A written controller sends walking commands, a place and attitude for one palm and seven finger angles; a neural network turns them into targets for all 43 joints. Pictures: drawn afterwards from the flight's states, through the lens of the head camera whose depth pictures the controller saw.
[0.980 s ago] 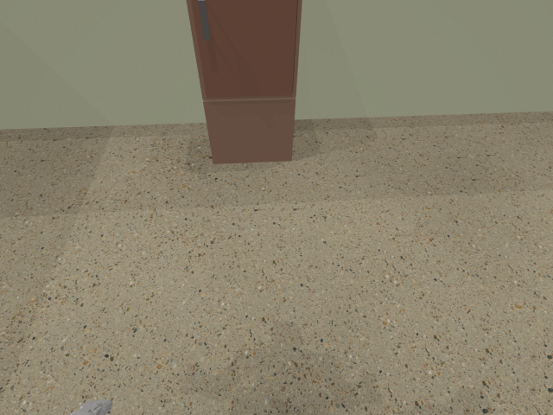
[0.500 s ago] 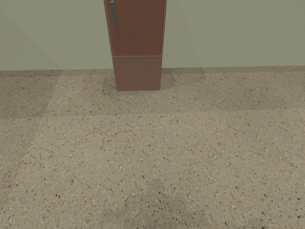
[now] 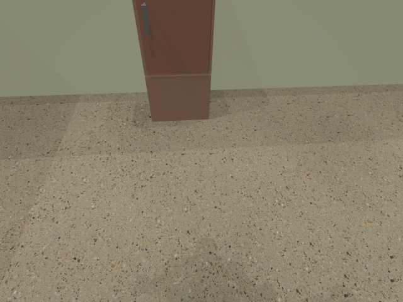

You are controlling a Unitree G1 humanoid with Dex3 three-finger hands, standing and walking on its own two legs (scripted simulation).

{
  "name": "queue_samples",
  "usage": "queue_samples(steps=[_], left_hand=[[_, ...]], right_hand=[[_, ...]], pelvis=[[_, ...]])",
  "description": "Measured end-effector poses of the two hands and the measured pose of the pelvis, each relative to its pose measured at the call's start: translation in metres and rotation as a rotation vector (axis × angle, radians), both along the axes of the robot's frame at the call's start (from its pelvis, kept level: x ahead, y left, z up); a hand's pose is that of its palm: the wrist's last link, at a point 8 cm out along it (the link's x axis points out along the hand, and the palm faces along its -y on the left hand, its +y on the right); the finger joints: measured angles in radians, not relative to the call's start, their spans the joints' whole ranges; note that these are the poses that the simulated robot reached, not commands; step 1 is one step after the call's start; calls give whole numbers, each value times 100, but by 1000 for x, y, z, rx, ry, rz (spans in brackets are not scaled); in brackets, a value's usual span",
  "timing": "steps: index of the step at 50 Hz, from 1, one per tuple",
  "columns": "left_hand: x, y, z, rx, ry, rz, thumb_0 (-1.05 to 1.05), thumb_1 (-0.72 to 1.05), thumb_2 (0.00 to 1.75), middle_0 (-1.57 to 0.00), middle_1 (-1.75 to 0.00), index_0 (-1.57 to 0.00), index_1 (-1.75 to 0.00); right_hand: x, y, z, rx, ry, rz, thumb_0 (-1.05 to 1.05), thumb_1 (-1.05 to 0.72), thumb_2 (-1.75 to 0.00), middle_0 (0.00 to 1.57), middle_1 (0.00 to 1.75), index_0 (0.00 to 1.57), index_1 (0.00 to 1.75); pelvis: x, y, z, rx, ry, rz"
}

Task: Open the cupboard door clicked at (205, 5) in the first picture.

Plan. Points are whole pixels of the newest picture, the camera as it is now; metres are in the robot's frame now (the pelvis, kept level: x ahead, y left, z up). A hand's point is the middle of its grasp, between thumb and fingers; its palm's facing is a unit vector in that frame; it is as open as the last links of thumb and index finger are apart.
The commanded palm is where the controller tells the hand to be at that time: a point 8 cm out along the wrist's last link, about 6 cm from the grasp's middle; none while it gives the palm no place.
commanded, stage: look at it before walking up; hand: left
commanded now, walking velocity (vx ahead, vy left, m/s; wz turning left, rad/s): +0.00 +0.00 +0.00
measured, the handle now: (145, 17) +1.44 +0.37 -0.01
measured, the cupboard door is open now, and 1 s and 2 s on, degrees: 0 0 0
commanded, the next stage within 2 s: walk to a spot facing it in 0.46 s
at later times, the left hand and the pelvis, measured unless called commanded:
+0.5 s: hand out of the picture +0.07 +0.25 -0.16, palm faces -0.03 -0.95 -0.32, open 7.4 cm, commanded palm none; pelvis +0.00 +0.00 +0.00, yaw +0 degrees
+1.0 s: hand out of the picture +0.06 +0.21 -0.19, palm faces +0.02 -0.99 -0.12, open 7.4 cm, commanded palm none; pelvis +0.09 +0.04 -0.01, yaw +2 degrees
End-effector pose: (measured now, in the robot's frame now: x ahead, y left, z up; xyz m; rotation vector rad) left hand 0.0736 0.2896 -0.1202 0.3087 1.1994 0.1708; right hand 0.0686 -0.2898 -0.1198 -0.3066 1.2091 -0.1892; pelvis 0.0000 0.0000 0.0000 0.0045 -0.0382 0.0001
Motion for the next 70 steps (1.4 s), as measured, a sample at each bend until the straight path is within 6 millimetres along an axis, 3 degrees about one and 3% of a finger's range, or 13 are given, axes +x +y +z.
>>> queue_samples(steps=[31,37,43,46,49,52,56,60,63,65,67,70], left_hand=[[-7,1,-2,1,32,16,1,91,90,-20,-30,-20,-30],[-20,-15,-18,-59,67,51,1,91,90,-20,-30,-20,-30],[-49,-25,-45,-158,165,136,1,91,90,-20,-30,-20,-30],[-52,-28,-48,-183,259,133,1,91,90,-20,-30,-20,-30],[-29,-30,-43,-200,274,119,1,91,90,-20,-30,-20,-30],[12,-31,-39,-209,226,111,1,91,90,-20,-30,-20,-30],[83,-30,-35,-188,142,86,2,93,90,-20,-30,-20,-30],[168,-35,-34,-166,48,31,2,93,90,-19,-30,-20,-30],[233,-46,-36,-150,-46,-2,2,93,90,-19,-30,-20,-30],[265,-53,-39,-138,-122,0,1,92,90,-19,-30,-20,-30],[280,-58,-37,-140,-157,24,1,92,90,-19,-30,-20,-30],[284,-64,-34,-146,-131,61,1,92,90,-19,-30,-20,-30]], right_hand=[[9,2,1,-3,6,10,1,-91,-90,21,30,20,30],[0,22,-12,36,58,7,0,-91,-90,20,30,20,29],[-7,61,-22,68,133,-14,1,-91,-90,20,30,20,29],[-14,82,-22,87,142,-63,0,-91,-90,20,30,20,29],[-31,102,-17,111,206,-113,0,-91,-90,20,30,20,29],[-48,118,-10,138,304,-153,0,-91,-90,20,30,20,30],[-60,131,-4,169,424,-205,0,-91,-90,21,30,20,30],[-52,132,-7,195,503,-252,0,-91,-90,21,30,20,30],[-31,122,-18,207,543,-266,0,-91,-90,21,30,20,30],[-6,109,-29,211,549,-256,1,-91,-90,21,30,20,30],[33,94,-38,198,505,-229,1,-91,-90,21,30,20,30],[115,71,-43,166,366,-162,1,-91,-90,21,30,20,29]], pelvis=[[5,0,1,-2,7,2],[21,4,-5,-15,18,12],[52,24,-14,-25,17,41],[69,32,-14,-18,23,20],[87,35,-7,-19,30,26],[107,35,-3,-22,37,34],[136,31,-3,-19,39,38],[173,21,-11,-12,35,31],[207,10,-23,-12,26,35],[228,1,-33,-3,19,50],[243,-3,-33,-15,6,67],[266,-5,-25,-26,3,82]])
